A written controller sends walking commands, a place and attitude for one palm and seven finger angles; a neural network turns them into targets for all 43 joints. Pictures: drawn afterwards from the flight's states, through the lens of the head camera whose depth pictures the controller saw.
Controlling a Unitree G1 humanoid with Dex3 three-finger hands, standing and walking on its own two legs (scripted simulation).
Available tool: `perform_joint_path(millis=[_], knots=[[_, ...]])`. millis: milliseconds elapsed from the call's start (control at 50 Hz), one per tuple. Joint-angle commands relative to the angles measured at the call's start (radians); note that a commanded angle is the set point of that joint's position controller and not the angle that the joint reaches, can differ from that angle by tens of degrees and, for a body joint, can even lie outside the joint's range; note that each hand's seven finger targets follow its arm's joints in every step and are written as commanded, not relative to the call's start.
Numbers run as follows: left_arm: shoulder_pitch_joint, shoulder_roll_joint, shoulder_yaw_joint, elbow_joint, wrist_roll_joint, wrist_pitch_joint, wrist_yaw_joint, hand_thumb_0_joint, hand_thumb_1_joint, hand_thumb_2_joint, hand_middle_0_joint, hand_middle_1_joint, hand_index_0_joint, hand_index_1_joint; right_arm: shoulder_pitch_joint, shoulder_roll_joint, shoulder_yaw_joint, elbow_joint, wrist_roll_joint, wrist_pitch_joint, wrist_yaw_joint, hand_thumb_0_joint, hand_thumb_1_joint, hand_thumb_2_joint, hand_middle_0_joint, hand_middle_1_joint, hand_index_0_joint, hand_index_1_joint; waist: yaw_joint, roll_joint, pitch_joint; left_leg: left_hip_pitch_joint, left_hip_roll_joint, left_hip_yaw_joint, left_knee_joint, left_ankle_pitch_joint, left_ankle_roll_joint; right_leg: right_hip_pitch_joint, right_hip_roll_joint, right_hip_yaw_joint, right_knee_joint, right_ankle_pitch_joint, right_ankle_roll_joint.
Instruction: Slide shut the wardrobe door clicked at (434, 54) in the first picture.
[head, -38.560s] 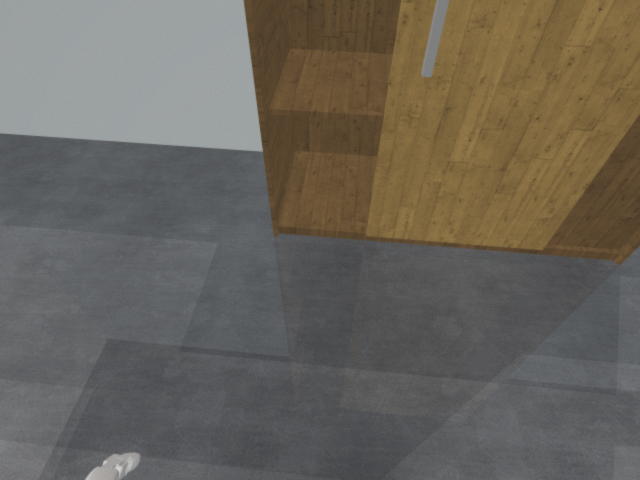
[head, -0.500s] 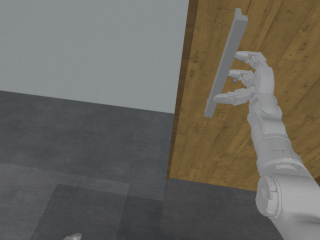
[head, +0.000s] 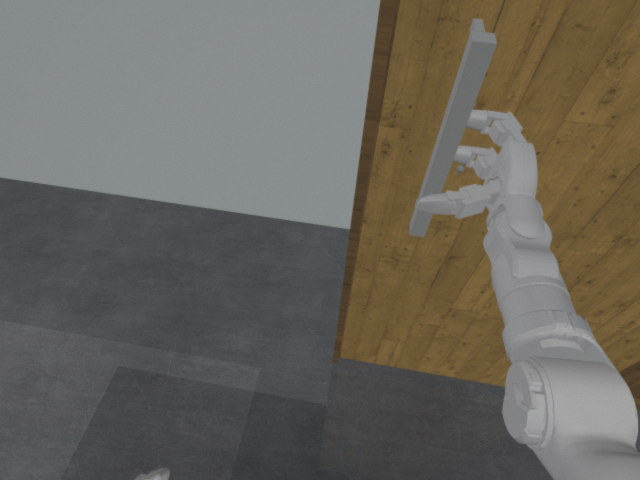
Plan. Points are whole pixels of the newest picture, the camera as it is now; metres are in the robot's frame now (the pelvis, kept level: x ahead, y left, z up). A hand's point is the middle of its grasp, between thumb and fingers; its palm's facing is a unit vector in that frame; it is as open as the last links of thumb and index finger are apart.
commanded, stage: slide the fingers in behind the handle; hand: right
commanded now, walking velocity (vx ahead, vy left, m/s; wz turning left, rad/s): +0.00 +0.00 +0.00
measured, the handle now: (442, 146) +0.52 -0.08 +0.15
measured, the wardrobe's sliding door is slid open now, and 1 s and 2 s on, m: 0.00 0.00 0.00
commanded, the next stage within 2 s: grip the handle and tug to test in 1.40 s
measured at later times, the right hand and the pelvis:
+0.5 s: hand (443, 165) +0.47 -0.08 +0.16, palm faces +0.03 +1.00 +0.02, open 14.0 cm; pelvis +0.01 +0.01 +0.00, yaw +0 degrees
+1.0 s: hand (432, 167) +0.46 -0.06 +0.16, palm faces +0.02 +1.00 +0.01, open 14.0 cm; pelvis +0.00 +0.01 +0.00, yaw -1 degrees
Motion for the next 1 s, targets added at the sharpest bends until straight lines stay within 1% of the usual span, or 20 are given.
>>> perform_joint_path(millis=[0, 20, 100, 120, 160, 220, 260, 320, 380, 420, 460, 520, 560, 600, 620, 660, 720, 820, 860, 980], knots=[[0.024, 0.137, 0.05, -0.099, 0.0, -0.039, 0.015, 0.0, 0.9, 0.9, -0.2, -0.3, -0.2, -0.3, -0.501, -0.198, -0.037, -0.262, -0.004, -0.067, -0.021, 0.0, 0.5, -0.3, 0.3, 1.2, 0.3, 1.2, -0.002, 0.058, -0.34, 0.06, -0.036, 0.003, -0.06, 0.352, 0.005, 0.249, 0.032, 0.042, -0.042, 0.255, -0.027], [0.024, 0.139, 0.052, -0.102, 0.002, -0.036, 0.016, 0.0, 0.9, 0.9, -0.2, -0.3, -0.2, -0.3, -0.496, -0.203, -0.038, -0.267, -0.011, -0.064, -0.024, 0.0, 0.5, -0.3, 0.3, 1.2, 0.3, 1.2, 0.001, 0.076, -0.335, 0.063, -0.036, 0.002, -0.061, 0.352, 0.005, 0.245, 0.031, 0.044, -0.04, 0.258, -0.029], [0.011, 0.129, 0.052, -0.105, -0.004, -0.035, 0.014, 0.0, 0.9, 0.9, -0.2, -0.3, -0.2, -0.3, -0.524, -0.133, 0.021, -0.308, -0.011, -0.051, -0.023, 0.0, 0.5, -0.3, 0.3, 1.2, 0.3, 1.2, 0.009, -0.002, -0.354, 0.036, -0.036, 0.004, -0.062, 0.35, 0.009, 0.292, 0.031, 0.045, -0.037, 0.269, -0.022], [0.016, 0.132, 0.054, -0.106, -0.001, -0.034, 0.014, 0.0, 0.9, 0.9, -0.2, -0.3, -0.2, -0.3, -0.499, -0.136, 0.009, -0.305, -0.006, -0.046, -0.025, 0.0, 0.5, -0.3, 0.3, 1.2, 0.3, 1.2, 0.004, 0.034, -0.364, 0.051, -0.038, 0.007, -0.06, 0.369, 0.01, 0.296, 0.03, 0.048, -0.033, 0.293, -0.024], [0.007, 0.13, 0.054, -0.11, -0.005, -0.034, 0.015, 0.0, 0.9, 0.9, -0.2, -0.3, -0.2, -0.3, -0.477, -0.116, 0.019, -0.308, 0.006, -0.034, -0.021, 0.0, 0.5, -0.3, 0.3, 1.2, 0.3, 1.2, 0.003, 0.035, -0.364, 0.052, -0.038, 0.006, -0.063, 0.372, 0.007, 0.295, 0.031, 0.043, -0.036, 0.288, -0.023], [0.011, 0.129, 0.053, -0.099, -0.004, -0.031, 0.014, 0.0, 0.9, 0.9, -0.2, -0.3, -0.2, -0.3, -0.511, -0.067, 0.065, -0.288, 0.002, -0.019, -0.028, 0.0, 0.5, -0.3, 0.3, 1.2, 0.3, 1.2, 0.024, 0.052, -0.31, 0.023, -0.037, 0.01, -0.071, 0.35, 0.006, 0.281, 0.031, 0.049, -0.035, 0.269, -0.025], [0.009, 0.128, 0.055, -0.101, -0.002, -0.032, 0.012, 0.0, 0.9, 0.9, -0.2, -0.3, -0.2, -0.3, -0.496, -0.086, 0.037, -0.308, 0.003, -0.017, -0.04, 0.0, 0.5, -0.3, 0.3, 1.2, 0.3, 1.2, 0.006, 0.03, -0.362, 0.034, -0.037, 0.009, -0.062, 0.366, 0.009, 0.305, 0.033, 0.052, -0.034, 0.293, -0.023], [0.013, 0.128, 0.051, -0.095, 0.003, -0.025, 0.013, 0.0, 0.9, 0.9, -0.2, -0.3, -0.2, -0.3, -0.496, -0.101, 0.025, -0.286, -0.003, -0.013, -0.055, 0.0, 0.5, -0.3, 0.3, 1.2, 0.3, 1.2, 0.008, 0.082, -0.335, 0.058, -0.035, 0.007, -0.064, 0.379, 0.006, 0.268, 0.036, 0.049, -0.035, 0.292, -0.026], [0.004, 0.123, 0.052, -0.107, 0.005, -0.025, 0.009, 0.0, 0.9, 0.9, -0.2, -0.3, -0.2, -0.3, -0.465, -0.112, 0.005, -0.324, -0.007, -0.023, -0.064, 0.0, 0.5, -0.3, 0.3, 1.2, 0.3, 1.2, -0.011, 0.056, -0.375, 0.085, -0.034, 0.003, -0.054, 0.422, 0.008, 0.283, 0.038, 0.042, -0.034, 0.325, -0.026], [0.006, 0.125, 0.05, -0.11, 0.008, -0.018, 0.011, 0.0, 0.9, 0.9, -0.2, -0.3, -0.2, -0.3, -0.443, -0.131, -0.007, -0.309, -0.01, -0.018, -0.064, 0.0, 0.5, -0.3, 0.3, 1.2, 0.3, 1.2, -0.014, 0.099, -0.358, 0.112, -0.033, 0.001, -0.058, 0.435, 0.005, 0.251, 0.04, 0.037, -0.037, 0.315, -0.029], [-0.003, 0.121, 0.05, -0.112, 0.005, -0.014, 0.013, 0.0, 0.9, 0.9, -0.2, -0.3, -0.2, -0.3, -0.463, -0.142, -0.013, -0.317, -0.013, -0.017, -0.063, 0.0, 0.5, -0.3, 0.3, 1.2, 0.3, 1.2, -0.01, 0.077, -0.337, 0.106, -0.031, -0.005, -0.067, 0.428, 0.002, 0.242, 0.043, 0.029, -0.041, 0.289, -0.031], [-0.006, 0.119, 0.05, -0.119, 0.003, -0.011, 0.015, 0.0, 0.9, 0.9, -0.2, -0.3, -0.2, -0.3, -0.474, -0.112, 0.017, -0.338, -0.01, -0.013, -0.055, 0.0, 0.5, -0.3, 0.3, 1.2, 0.3, 1.2, -0.002, 0.067, -0.339, 0.112, -0.03, -0.005, -0.073, 0.428, 0.004, 0.254, 0.045, 0.028, -0.041, 0.289, -0.032], [-0.012, 0.12, 0.054, -0.124, 0.001, -0.013, 0.017, 0.0, 0.9, 0.9, -0.2, -0.3, -0.2, -0.3, -0.432, -0.123, -0.004, -0.358, 0.003, -0.014, -0.047, 0.0, 0.5, -0.3, 0.3, 1.2, 0.3, 1.2, -0.019, 0.069, -0.374, 0.13, -0.032, -0.007, -0.07, 0.448, 0.004, 0.265, 0.044, 0.024, -0.044, 0.302, -0.031], [-0.017, 0.113, 0.051, -0.123, -0.002, -0.016, 0.015, 0.0, 0.9, 0.9, -0.2, -0.3, -0.2, -0.3, -0.438, -0.067, 0.047, -0.373, 0.006, -0.009, -0.039, 0.0, 0.5, -0.3, 0.3, 1.2, 0.3, 1.2, -0.006, 0.044, -0.355, 0.115, -0.033, -0.002, -0.072, 0.458, 0.004, 0.277, 0.045, 0.024, -0.042, 0.314, -0.03], [-0.009, 0.117, 0.052, -0.118, 0.0, -0.014, 0.016, 0.0, 0.9, 0.9, -0.2, -0.3, -0.2, -0.3, -0.444, -0.064, 0.056, -0.366, 0.005, -0.006, -0.04, 0.0, 0.5, -0.3, 0.3, 1.2, 0.3, 1.2, 0.003, 0.081, -0.341, 0.115, -0.033, 0.0, -0.075, 0.452, 0.003, 0.272, 0.043, 0.03, -0.04, 0.312, -0.032], [-0.013, 0.117, 0.054, -0.116, -0.002, -0.016, 0.015, 0.0, 0.9, 0.9, -0.2, -0.3, -0.2, -0.3, -0.426, -0.073, 0.041, -0.362, 0.009, 0.001, -0.043, 0.0, 0.5, -0.3, 0.3, 1.2, 0.3, 1.2, -0.007, 0.071, -0.34, 0.108, -0.033, 0.0, -0.079, 0.437, 0.003, 0.272, 0.044, 0.029, -0.046, 0.297, -0.031], [-0.015, 0.115, 0.053, -0.113, 0.0, -0.017, 0.013, 0.0, 0.9, 0.9, -0.2, -0.3, -0.2, -0.3, -0.441, -0.026, 0.083, -0.378, 0.006, 0.011, -0.05, 0.0, 0.5, -0.3, 0.3, 1.2, 0.3, 1.2, 0.003, 0.056, -0.327, 0.095, -0.033, 0.003, -0.081, 0.431, 0.005, 0.284, 0.046, 0.033, -0.043, 0.306, -0.031], [-0.022, 0.117, 0.051, -0.107, 0.006, -0.015, 0.015, 0.0, 0.9, 0.9, -0.2, -0.3, -0.2, -0.3, -0.436, -0.075, 0.034, -0.376, 0.003, 0.01, -0.077, 0.0, 0.5, -0.3, 0.3, 1.2, 0.3, 1.2, -0.009, 0.102, -0.323, 0.115, -0.03, -0.002, -0.088, 0.406, 0.001, 0.26, 0.047, 0.032, -0.054, 0.273, -0.033], [-0.032, 0.111, 0.048, -0.109, 0.003, -0.016, 0.014, 0.0, 0.9, 0.9, -0.2, -0.3, -0.2, -0.3, -0.456, -0.051, 0.058, -0.372, -0.004, 0.007, -0.082, 0.0, 0.5, -0.3, 0.3, 1.2, 0.3, 1.2, -0.005, 0.067, -0.302, 0.093, -0.029, -0.004, -0.09, 0.387, 0.001, 0.26, 0.047, 0.03, -0.058, 0.254, -0.031], [-0.032, 0.109, 0.046, -0.112, 0.006, -0.016, 0.017, 0.0, 0.9, 0.9, -0.2, -0.3, -0.2, -0.3, -0.466, -0.056, 0.049, -0.352, -0.009, -0.008, -0.089, 0.0, 0.5, -0.3, 0.3, 1.2, 0.3, 1.2, -0.009, 0.071, -0.33, 0.108, -0.028, -0.004, -0.084, 0.388, 0.003, 0.264, 0.047, 0.031, -0.062, 0.257, -0.028]])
